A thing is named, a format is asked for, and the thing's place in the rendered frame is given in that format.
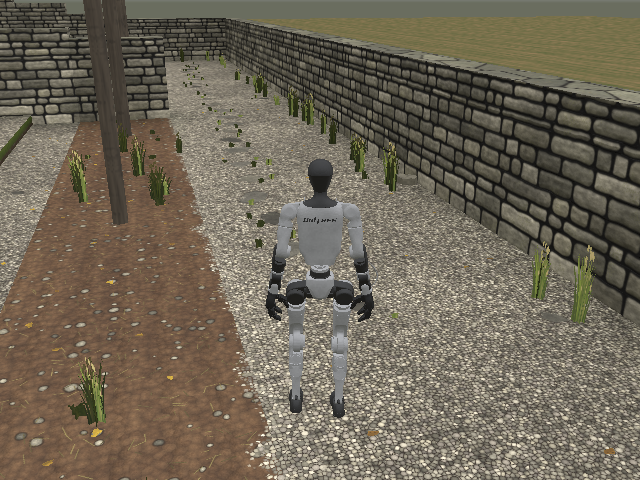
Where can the left robot forearm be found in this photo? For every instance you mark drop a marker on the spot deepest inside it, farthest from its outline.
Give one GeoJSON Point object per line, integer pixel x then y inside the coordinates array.
{"type": "Point", "coordinates": [277, 272]}

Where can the right robot hand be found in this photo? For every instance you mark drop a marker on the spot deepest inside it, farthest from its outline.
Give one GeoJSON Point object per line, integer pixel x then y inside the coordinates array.
{"type": "Point", "coordinates": [367, 308]}

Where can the left robot hand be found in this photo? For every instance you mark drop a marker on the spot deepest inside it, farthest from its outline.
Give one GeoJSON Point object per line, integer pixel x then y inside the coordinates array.
{"type": "Point", "coordinates": [271, 305]}

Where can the right robot upper arm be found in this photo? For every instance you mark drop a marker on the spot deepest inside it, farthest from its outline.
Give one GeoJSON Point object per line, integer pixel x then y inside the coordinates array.
{"type": "Point", "coordinates": [352, 213]}

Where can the robot left foot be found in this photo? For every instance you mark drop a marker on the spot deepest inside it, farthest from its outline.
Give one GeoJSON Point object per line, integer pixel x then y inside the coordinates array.
{"type": "Point", "coordinates": [296, 405]}

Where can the right robot forearm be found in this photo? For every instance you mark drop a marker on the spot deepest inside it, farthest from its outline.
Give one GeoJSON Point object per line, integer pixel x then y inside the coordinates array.
{"type": "Point", "coordinates": [362, 272]}

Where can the robot left thigh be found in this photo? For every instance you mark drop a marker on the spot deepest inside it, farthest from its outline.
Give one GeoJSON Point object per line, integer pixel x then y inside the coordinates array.
{"type": "Point", "coordinates": [296, 297]}

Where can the left robot upper arm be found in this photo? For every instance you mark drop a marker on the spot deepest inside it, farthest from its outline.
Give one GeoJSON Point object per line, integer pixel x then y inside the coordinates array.
{"type": "Point", "coordinates": [288, 212]}

